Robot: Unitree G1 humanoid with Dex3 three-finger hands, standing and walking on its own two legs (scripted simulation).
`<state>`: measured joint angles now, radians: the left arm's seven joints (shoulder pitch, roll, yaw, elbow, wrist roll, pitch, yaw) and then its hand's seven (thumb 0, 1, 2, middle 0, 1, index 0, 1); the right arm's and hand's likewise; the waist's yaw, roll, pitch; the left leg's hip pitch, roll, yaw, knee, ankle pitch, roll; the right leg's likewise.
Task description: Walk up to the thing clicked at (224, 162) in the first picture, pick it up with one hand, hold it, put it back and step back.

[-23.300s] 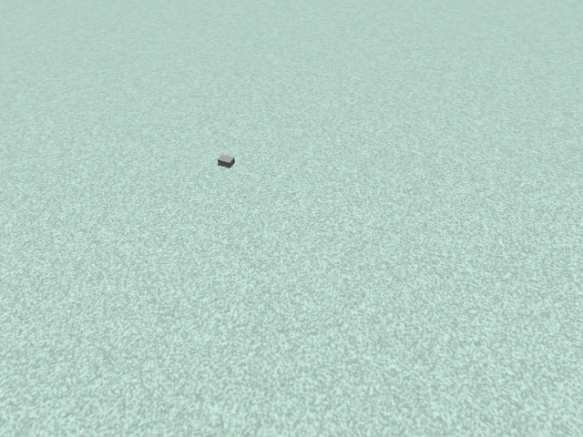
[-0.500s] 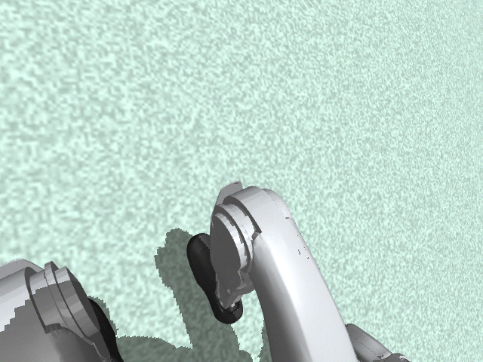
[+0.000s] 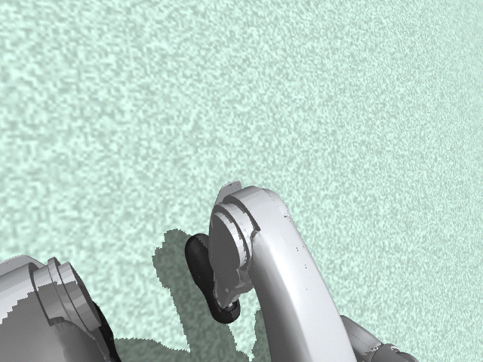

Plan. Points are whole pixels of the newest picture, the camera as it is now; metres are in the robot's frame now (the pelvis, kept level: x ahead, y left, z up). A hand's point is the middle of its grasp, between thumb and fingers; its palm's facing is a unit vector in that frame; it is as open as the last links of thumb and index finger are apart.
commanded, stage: close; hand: left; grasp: from above
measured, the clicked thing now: out of the picture +0.46 +0.31 -0.29
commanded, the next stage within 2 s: settle in 0.50 s
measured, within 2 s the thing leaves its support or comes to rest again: leaves its support in 0.94 s
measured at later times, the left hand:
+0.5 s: hand out of the picture +0.45 +0.31 -0.26, palm faces -0.42 -0.15 -0.90, open 7.9 cm
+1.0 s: hand out of the picture +0.45 +0.32 -0.24, palm faces -0.40 -0.16 -0.90, open 7.6 cm
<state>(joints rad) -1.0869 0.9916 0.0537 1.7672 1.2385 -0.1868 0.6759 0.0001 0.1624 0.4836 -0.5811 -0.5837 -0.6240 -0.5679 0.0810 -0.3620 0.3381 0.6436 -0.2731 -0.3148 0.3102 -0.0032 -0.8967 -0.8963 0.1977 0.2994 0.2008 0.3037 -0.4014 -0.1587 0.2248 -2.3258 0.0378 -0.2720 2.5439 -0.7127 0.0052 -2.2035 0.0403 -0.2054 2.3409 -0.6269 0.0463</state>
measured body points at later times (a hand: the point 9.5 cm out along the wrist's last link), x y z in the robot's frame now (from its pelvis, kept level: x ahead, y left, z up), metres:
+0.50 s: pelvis +0.00 +0.00 +0.00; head +0.28 +0.13 +0.32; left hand +0.47 +0.31 -0.21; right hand +0.04 -0.24 -0.05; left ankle +0.07 +0.13 -0.27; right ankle +0.13 -0.11 -0.27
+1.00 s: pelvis +0.01 +0.00 +0.00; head +0.28 +0.12 +0.34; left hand +0.46 +0.33 -0.19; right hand +0.05 -0.25 -0.06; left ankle +0.07 +0.13 -0.27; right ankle +0.13 -0.11 -0.27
